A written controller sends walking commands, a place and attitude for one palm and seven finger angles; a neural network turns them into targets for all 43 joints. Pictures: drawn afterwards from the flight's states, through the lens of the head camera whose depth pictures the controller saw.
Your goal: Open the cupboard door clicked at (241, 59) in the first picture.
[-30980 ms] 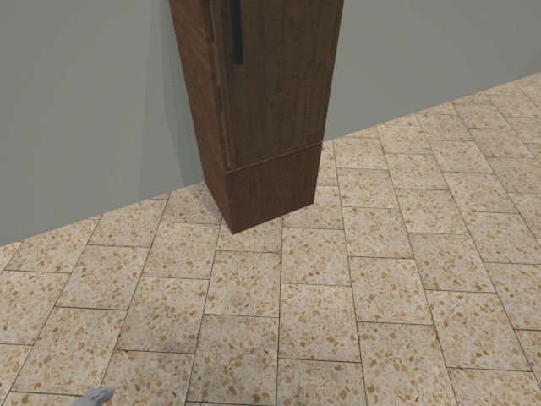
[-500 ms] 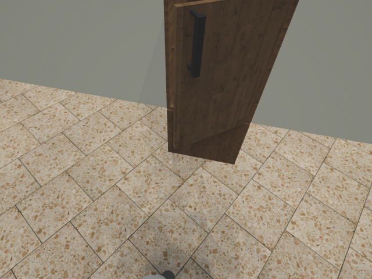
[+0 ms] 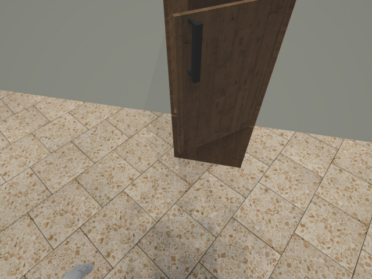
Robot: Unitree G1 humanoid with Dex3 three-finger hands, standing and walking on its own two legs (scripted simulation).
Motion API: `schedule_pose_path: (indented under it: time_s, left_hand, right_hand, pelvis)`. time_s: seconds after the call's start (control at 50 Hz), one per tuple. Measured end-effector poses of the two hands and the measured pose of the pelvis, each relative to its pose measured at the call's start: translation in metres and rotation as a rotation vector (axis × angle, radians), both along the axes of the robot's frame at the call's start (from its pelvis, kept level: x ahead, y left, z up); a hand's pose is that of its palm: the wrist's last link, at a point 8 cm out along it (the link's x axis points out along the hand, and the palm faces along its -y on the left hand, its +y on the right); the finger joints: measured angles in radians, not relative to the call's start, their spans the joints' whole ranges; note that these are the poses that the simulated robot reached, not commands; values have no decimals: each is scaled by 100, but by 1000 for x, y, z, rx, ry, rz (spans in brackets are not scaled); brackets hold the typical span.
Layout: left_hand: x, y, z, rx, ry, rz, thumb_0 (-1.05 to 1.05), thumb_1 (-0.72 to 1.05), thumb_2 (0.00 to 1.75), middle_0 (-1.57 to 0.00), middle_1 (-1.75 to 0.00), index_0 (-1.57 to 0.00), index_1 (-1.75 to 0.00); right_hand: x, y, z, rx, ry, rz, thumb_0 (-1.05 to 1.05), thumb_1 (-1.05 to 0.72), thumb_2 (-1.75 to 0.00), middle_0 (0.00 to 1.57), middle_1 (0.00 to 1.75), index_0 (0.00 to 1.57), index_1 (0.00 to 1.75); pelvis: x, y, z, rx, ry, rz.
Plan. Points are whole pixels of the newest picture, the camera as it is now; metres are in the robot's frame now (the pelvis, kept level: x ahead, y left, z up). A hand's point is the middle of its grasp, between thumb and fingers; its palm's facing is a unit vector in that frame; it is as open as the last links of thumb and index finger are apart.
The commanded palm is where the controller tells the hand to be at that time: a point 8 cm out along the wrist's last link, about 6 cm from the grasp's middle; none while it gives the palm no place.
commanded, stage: let the arm hang, fingers relaxed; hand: left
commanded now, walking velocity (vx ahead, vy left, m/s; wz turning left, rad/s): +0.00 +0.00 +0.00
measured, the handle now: (193, 51) +0.68 +0.01 +0.14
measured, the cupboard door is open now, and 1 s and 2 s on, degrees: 38 38 38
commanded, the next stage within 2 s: look to check the result in 0.06 s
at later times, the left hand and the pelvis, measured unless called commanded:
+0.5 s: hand out of the picture +0.06 +0.24 -0.15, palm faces -0.04 -0.93 -0.35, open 7.4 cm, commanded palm none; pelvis -0.01 -0.01 +0.00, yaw -1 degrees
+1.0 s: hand out of the picture +0.09 +0.21 -0.16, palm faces -0.09 -0.95 -0.30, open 7.4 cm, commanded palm none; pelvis +0.00 -0.01 +0.00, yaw -6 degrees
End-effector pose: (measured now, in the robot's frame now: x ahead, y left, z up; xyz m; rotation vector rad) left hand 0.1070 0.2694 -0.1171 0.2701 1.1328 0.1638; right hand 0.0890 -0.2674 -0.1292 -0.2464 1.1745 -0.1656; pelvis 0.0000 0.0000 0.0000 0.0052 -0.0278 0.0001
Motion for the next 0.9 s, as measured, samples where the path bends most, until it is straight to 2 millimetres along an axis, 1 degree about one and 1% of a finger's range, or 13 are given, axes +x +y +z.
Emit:
schedule_pose_path:
  time_s: [0.06, 0.12, 0.18, 0.32, 0.42, 0.5, 0.64, 0.84, 0.9]
  left_hand:
    - [5, 1, 5, 8, -17, -15, 0, 91, 90, -20, -30, -20, -30]
    - [3, 5, 8, 22, -12, -21, 0, 91, 90, -20, -30, -20, -30]
    - [-5, 10, 9, 38, 10, -18, 0, 91, 90, -20, -30, -20, -30]
    - [-32, 20, 8, 67, 91, 4, 0, 91, 90, -20, -30, -20, -30]
    - [-47, 20, 6, 71, 134, 14, 0, 91, 90, -20, -30, -20, -30]
    - [-52, 18, 5, 67, 150, 15, 0, 91, 90, -20, -30, -20, -30]
    - [-48, 11, 2, 53, 145, 8, 0, 91, 90, -20, -30, -20, -30]
    - [-28, 5, 2, 46, 103, -7, 0, 91, 90, -20, -30, -20, -30]
    - [-24, 1, 0, 46, 107, -12, 0, 91, 90, -20, -30, -20, -30]
  right_hand:
    - [0, -2, 2, 2, -11, 1, 0, -90, -90, 21, 30, 20, 30]
    - [-4, -7, 3, -2, -4, -1, 0, -90, -90, 21, 30, 20, 30]
    - [-11, -14, 2, -10, 16, -7, 0, -90, -90, 21, 30, 20, 30]
    - [-33, -29, 2, -37, 82, -22, 0, -91, -90, 21, 30, 20, 30]
    - [-43, -36, 2, -50, 112, -27, 0, -91, -90, 21, 30, 20, 30]
    - [-45, -38, 3, -51, 119, -28, 0, -91, -90, 21, 30, 20, 30]
    - [-41, -37, 3, -46, 112, -23, 0, -91, -90, 21, 30, 20, 30]
    - [-27, -35, 4, -40, 78, -22, 0, -91, -90, 21, 30, 20, 30]
    - [-26, -31, 2, -38, 62, -42, 0, -91, -90, 21, 30, 20, 30]
  pelvis:
    - [-2, 0, 1, -1, -1, -4]
    - [-4, -1, 2, -1, 0, -7]
    - [-5, -2, 3, -1, 3, -9]
    - [-5, -5, 4, -2, 4, -13]
    - [-6, -7, 4, -2, 2, -14]
    - [-7, -9, 4, -3, 2, -15]
    - [-7, -11, 4, -4, 6, -16]
    - [-2, -13, 4, -4, 11, -25]
    - [-1, -12, 2, -5, 15, -49]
